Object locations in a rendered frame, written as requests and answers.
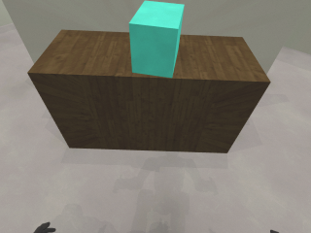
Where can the carton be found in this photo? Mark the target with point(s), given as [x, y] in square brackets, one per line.
[154, 34]

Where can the pedestal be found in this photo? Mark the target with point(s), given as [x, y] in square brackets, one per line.
[85, 80]

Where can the robot left hand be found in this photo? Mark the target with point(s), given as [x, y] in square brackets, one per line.
[44, 228]

